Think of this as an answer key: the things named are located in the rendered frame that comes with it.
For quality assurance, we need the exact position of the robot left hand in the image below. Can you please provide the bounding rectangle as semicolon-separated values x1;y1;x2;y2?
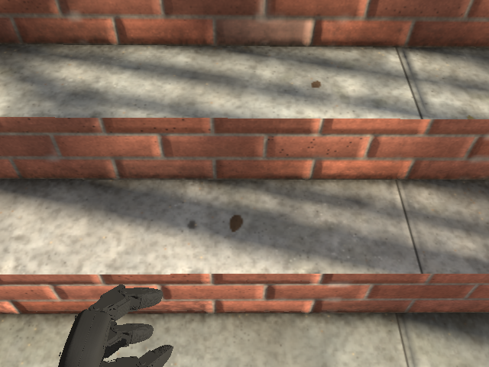
58;284;173;367

